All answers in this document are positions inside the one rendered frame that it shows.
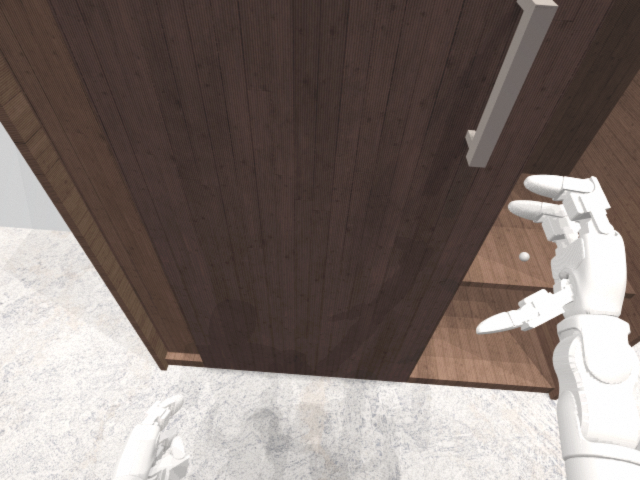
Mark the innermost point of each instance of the left robot hand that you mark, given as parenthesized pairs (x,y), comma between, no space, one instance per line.
(141,455)

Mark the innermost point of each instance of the handle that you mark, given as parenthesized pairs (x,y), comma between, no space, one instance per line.
(529,35)

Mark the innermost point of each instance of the wardrobe door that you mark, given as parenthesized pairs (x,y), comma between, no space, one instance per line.
(300,165)
(36,54)

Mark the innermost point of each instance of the right robot hand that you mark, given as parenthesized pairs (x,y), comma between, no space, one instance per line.
(595,262)

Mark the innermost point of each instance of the robot right forearm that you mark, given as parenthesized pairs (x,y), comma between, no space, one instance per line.
(598,372)

